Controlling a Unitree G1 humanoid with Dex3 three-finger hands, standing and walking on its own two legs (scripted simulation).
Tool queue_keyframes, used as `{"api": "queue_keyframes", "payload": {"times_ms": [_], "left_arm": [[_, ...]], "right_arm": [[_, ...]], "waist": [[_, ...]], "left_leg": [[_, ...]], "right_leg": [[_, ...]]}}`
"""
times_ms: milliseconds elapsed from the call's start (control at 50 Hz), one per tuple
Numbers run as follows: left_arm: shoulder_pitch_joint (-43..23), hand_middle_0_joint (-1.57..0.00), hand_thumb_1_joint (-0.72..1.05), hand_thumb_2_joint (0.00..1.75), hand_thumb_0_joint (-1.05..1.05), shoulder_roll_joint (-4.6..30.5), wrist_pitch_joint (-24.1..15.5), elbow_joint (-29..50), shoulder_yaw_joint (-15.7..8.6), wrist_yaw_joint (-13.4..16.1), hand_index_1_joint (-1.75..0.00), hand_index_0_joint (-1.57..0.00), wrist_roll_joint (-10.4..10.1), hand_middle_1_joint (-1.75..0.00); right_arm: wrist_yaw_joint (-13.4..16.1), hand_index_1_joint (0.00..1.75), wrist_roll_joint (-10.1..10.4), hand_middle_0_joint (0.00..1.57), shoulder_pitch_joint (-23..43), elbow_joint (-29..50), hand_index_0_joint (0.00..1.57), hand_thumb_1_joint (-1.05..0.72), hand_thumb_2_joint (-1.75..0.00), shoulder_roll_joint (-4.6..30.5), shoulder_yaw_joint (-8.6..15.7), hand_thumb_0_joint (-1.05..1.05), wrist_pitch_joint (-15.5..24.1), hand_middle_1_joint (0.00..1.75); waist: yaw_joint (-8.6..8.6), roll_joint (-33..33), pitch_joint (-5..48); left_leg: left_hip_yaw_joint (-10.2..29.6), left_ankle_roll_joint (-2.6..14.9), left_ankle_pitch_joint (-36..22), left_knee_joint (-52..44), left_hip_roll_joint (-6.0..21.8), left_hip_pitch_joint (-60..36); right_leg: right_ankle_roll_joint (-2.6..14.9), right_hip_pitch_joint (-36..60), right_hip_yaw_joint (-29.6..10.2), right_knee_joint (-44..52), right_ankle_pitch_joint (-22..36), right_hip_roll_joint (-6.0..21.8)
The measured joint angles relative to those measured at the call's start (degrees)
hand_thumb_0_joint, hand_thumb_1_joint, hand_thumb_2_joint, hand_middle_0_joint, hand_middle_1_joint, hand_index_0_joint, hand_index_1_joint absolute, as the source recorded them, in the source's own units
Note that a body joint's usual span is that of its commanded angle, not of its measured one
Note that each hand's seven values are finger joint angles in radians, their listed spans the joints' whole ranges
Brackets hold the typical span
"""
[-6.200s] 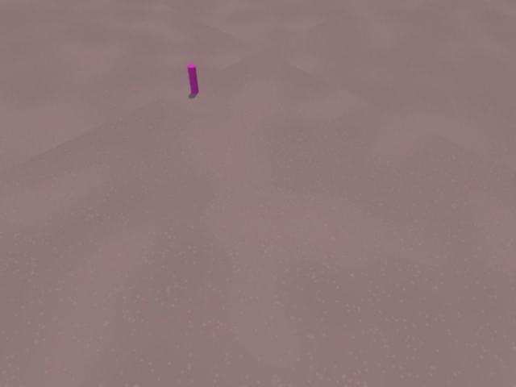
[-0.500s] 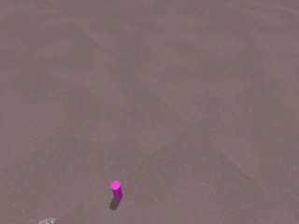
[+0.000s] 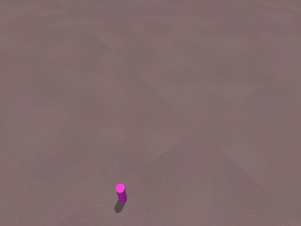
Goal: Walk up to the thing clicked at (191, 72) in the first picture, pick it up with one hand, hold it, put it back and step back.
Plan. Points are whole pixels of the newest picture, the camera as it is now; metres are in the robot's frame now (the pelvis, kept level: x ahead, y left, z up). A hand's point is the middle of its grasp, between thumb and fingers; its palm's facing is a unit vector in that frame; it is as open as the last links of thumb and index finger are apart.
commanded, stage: walk up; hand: left
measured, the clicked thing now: (121, 193) +0.42 +0.17 -0.69
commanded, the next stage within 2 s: stand in 0.12 s
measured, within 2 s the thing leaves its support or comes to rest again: neither
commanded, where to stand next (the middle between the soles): +0.05 +0.01 m, yaw -1 degrees
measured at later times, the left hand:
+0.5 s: hand out of the picture +0.10 +0.25 -0.16, palm faces -0.02 -0.94 -0.33, open 7.4 cm
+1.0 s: hand out of the picture +0.09 +0.24 -0.16, palm faces -0.02 -0.94 -0.34, open 7.4 cm
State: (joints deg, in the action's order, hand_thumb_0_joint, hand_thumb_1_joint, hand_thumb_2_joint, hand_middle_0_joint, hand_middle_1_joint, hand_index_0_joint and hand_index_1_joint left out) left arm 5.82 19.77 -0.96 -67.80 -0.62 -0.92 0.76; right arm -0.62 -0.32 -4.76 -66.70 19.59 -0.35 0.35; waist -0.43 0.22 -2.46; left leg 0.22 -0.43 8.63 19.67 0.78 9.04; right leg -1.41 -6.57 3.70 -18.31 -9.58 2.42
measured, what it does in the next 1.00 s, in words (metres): stands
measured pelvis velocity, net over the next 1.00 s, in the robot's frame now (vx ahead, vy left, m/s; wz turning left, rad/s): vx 0.02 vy -0.01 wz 0.00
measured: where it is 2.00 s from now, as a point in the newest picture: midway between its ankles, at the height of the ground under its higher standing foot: outside the picture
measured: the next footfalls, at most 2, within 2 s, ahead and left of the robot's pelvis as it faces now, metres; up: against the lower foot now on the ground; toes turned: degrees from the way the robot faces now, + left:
none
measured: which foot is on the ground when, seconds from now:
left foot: down 0.00-1.00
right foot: down 0.00-1.00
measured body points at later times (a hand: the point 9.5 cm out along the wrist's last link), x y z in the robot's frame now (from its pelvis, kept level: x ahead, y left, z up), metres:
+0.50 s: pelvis +0.01 +0.00 +0.00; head +0.02 +0.00 +0.45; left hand +0.10 +0.30 -0.13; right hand +0.10 -0.31 -0.13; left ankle +0.02 +0.12 -0.75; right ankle +0.00 -0.13 -0.75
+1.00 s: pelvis +0.02 -0.01 +0.00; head +0.03 -0.01 +0.45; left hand +0.09 +0.29 -0.13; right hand +0.10 -0.31 -0.13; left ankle +0.02 +0.12 -0.75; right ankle +0.00 -0.13 -0.75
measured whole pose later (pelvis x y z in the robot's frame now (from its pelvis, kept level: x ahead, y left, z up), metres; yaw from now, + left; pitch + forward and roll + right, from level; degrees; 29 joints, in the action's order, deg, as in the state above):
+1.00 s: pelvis +0.02 -0.01 +0.00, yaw +0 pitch -2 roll +0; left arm 5.3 19.8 -0.6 -66.1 -0.4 -0.6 0.7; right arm -0.2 -0.5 -4.6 -65.8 20.1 -0.7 0.2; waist 0.0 0.3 -2.6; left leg 0.4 -1.3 9.2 17.9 1.3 7.1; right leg -0.8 -5.0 3.9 -17.5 -10.8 1.9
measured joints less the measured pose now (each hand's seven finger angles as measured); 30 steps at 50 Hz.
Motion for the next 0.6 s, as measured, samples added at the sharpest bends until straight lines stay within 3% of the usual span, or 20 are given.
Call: {"api": "queue_keyframes", "payload": {"times_ms": [600], "left_arm": [[-1.2,-0.20,0.90,0.90,0.01,0.2,0.1,1.7,0.2,0.4,-0.30,-0.20,0.0,-0.30]], "right_arm": [[0.4,0.30,-0.2,0.21,0.7,0.6,0.21,-0.90,-0.90,0.5,-0.1,0.00,0.0,0.29]], "waist": [[0.66,-0.2,-0.2]], "left_leg": [[0.1,-0.54,0.4,-1.4,0.2,-1.3]], "right_leg": [[0.32,1.0,0.1,0.7,-0.8,-0.2]]}}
